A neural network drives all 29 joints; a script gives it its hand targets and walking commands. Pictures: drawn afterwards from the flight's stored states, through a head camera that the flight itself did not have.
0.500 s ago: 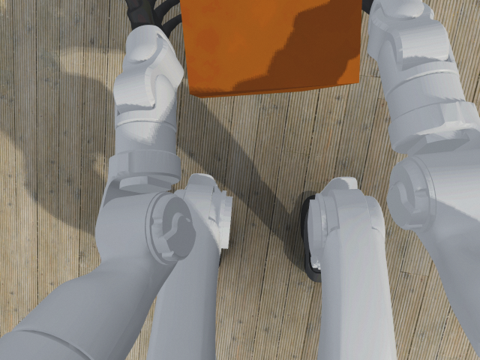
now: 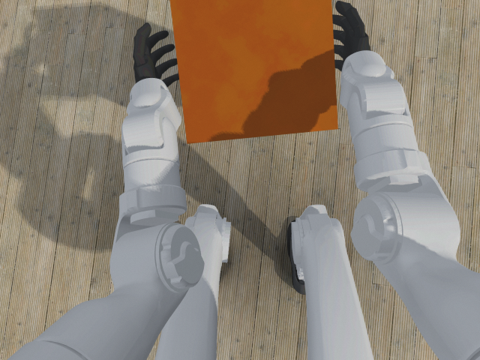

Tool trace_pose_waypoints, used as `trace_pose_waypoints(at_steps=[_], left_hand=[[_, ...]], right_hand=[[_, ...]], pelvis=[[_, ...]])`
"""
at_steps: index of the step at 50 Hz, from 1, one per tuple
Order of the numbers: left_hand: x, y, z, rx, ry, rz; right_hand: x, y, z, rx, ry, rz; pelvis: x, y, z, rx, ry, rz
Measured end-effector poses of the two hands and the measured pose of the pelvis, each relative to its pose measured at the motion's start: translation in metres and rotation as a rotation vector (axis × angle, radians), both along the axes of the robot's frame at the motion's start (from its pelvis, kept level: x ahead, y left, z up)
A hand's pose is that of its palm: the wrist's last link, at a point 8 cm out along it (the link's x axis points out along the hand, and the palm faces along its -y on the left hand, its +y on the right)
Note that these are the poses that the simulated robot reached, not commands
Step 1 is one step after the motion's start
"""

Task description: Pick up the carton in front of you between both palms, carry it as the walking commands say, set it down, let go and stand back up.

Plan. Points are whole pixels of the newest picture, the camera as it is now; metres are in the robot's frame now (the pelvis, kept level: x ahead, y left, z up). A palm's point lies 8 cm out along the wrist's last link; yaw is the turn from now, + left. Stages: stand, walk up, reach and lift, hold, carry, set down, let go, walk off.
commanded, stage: reach and lift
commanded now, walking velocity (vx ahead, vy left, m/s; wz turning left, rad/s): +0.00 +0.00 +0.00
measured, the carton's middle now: (248, 80) +0.53 +0.01 -0.15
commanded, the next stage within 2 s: none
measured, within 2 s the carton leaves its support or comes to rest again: neither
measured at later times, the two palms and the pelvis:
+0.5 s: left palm (83, 64) +0.45 +0.15 +0.10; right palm (415, 45) +0.46 -0.14 +0.09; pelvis +0.05 +0.01 +0.13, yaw -1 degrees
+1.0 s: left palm out of the picture +0.41 +0.15 +0.25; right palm out of the picture +0.40 -0.14 +0.24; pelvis +0.10 +0.01 +0.25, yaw -2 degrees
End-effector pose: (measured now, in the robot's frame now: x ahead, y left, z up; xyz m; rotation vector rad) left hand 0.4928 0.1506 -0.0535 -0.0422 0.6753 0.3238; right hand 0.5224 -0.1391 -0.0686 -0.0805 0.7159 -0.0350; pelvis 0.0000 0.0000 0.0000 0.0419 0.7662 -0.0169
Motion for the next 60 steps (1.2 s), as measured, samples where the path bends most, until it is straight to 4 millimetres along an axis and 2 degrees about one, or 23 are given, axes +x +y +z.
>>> trace_pose_waypoints(at_steps=[5, 10, 16, 21, 27, 41, 52, 60], left_hand=[[-0.009, -0.002, 0.029, -0.005, 0.01, -0.016], [-0.022, -0.01, 0.055, -0.022, 0.038, -0.032], [-0.031, -0.008, 0.101, -0.017, 0.015, -0.051], [-0.037, -0.003, 0.135, -0.002, 0.02, -0.065], [-0.046, 0.002, 0.167, -0.005, 0.021, -0.078], [-0.073, -0.006, 0.251, -0.022, 0.001, -0.126], [-0.084, 0.0, 0.312, 0.021, 0.009, -0.162], [-0.092, -0.005, 0.345, 0.009, 0.0, -0.251]], right_hand=[[-0.015, -0.003, 0.027, 0.016, 0.012, -0.03], [-0.029, -0.01, 0.063, -0.007, 0.04, -0.046], [-0.042, -0.008, 0.111, 0.009, 0.019, -0.08], [-0.055, -0.003, 0.139, 0.021, 0.022, -0.093], [-0.069, 0.001, 0.169, 0.028, 0.021, -0.116], [-0.11, -0.007, 0.257, 0.029, 0.001, -0.182], [-0.125, -0.001, 0.316, 0.016, 0.001, -0.163], [-0.14, -0.011, 0.354, -0.005, -0.013, -0.159]], pelvis=[[0.011, 0.004, 0.023, -0.008, -0.013, 0.007], [0.023, 0.005, 0.05, -0.008, -0.041, -0.004], [0.034, 0.005, 0.082, -0.013, -0.101, -0.012], [0.041, 0.007, 0.11, -0.019, -0.153, -0.006], [0.05, 0.01, 0.141, -0.028, -0.216, 0.002], [0.083, 0.011, 0.217, -0.038, -0.406, -0.012], [0.1, 0.009, 0.258, -0.047, -0.62, -0.007], [0.105, 0.011, 0.274, -0.052, -0.761, -0.009]])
